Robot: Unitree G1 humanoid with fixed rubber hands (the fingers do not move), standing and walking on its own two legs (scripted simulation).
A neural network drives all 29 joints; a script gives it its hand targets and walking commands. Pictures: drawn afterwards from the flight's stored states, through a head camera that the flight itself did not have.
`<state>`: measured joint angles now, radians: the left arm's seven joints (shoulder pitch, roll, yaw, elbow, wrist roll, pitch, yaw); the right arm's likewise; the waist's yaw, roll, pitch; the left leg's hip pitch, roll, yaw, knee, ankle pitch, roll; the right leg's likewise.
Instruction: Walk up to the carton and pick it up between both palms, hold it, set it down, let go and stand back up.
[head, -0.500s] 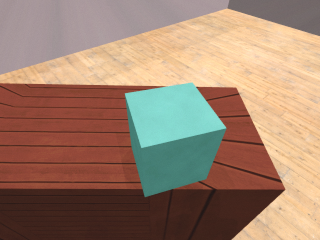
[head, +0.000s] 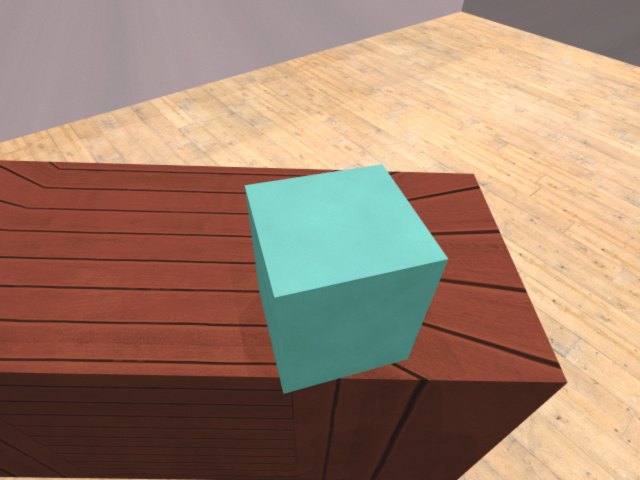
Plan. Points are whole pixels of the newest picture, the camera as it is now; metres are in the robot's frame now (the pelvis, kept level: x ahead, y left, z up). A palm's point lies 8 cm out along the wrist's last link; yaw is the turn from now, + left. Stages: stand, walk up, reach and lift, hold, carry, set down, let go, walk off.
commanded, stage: stand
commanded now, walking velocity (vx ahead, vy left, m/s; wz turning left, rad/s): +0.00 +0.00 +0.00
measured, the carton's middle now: (332, 279) +0.42 +0.00 +0.01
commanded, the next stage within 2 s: none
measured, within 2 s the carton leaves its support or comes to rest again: neither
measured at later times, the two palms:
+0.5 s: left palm out of the picture +0.03 +0.23 -0.13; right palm out of the picture +0.01 -0.26 -0.13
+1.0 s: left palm out of the picture +0.02 +0.22 -0.14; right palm out of the picture +0.00 -0.26 -0.13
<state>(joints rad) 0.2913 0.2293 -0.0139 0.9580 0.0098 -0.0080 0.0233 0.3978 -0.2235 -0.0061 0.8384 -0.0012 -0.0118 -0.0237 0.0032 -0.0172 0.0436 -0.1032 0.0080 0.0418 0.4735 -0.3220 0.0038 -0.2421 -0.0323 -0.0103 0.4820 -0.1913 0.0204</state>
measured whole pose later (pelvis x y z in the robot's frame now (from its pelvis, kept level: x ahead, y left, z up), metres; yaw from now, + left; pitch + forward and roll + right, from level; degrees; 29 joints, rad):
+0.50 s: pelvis +0.00 -0.01 +0.00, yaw +0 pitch -3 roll +0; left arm 0.28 0.22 -0.01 0.99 0.00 -0.01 0.03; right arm 0.37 -0.21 0.00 0.91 0.00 -0.01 -0.03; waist 0.00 -0.01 0.05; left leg -0.10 0.03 0.03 0.46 -0.32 -0.02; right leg -0.23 -0.02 -0.03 0.47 -0.19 0.00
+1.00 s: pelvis +0.00 -0.02 +0.00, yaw +1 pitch -3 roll +0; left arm 0.29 0.20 0.00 1.01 0.00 -0.01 0.03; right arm 0.36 -0.19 0.00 0.97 0.00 -0.01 -0.03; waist 0.00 -0.01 0.05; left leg -0.09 0.04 0.02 0.45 -0.31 -0.03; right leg -0.22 0.00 -0.04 0.45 -0.18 -0.01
